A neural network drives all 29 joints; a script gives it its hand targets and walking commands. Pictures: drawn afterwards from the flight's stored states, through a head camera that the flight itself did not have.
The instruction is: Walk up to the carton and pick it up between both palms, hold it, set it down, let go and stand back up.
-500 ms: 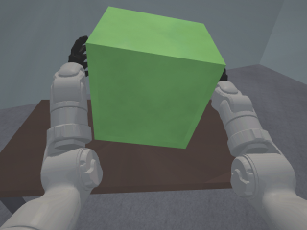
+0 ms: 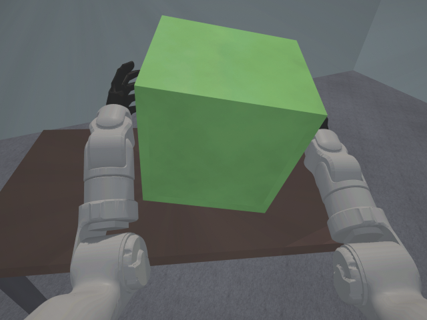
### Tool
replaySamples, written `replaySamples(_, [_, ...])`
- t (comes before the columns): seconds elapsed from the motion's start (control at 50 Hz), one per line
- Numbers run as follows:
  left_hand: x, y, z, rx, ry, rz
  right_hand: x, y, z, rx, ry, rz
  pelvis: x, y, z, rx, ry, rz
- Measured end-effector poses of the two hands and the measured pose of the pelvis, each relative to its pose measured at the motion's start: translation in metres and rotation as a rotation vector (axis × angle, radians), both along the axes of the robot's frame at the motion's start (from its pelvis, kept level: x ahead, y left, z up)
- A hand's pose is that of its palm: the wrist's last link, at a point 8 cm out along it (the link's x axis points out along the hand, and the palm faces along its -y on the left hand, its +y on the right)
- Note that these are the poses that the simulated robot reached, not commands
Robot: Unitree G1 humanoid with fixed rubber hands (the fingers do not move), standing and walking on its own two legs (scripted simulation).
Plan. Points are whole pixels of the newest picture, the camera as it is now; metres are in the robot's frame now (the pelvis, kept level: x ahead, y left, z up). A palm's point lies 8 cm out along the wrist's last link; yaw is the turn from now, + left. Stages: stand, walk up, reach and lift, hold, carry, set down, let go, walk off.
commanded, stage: set down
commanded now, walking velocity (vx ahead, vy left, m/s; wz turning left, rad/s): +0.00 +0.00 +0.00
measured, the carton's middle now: (217, 122) +0.43 -0.01 +0.20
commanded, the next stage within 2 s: none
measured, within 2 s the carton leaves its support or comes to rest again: neither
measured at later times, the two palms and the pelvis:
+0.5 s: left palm (114, 129) +0.39 +0.18 +0.21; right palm (302, 148) +0.36 -0.17 +0.18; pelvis -0.02 -0.01 +0.00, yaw +1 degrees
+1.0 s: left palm (124, 132) +0.43 +0.17 +0.18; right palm (295, 153) +0.38 -0.17 +0.15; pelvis +0.01 +0.00 +0.00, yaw +0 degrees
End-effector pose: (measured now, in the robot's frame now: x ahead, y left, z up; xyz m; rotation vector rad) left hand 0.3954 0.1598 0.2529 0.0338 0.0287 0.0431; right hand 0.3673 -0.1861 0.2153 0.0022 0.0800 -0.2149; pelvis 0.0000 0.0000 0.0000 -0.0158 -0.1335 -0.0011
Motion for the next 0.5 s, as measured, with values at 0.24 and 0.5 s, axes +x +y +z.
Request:
replaySamples(0.24, [-0.008,0.014,-0.028,-0.005,0.084,0.027,-0.001,0.014,-0.028,0.019,0.068,0.023,-0.012,-0.002,0.001,0.005,0.008,0.013])
replaySamples(0.5, [-0.005,0.016,-0.039,-0.019,0.099,0.008,-0.006,0.016,-0.034,0.04,0.074,-0.003,-0.02,-0.006,0.001,0.008,0.041,0.02])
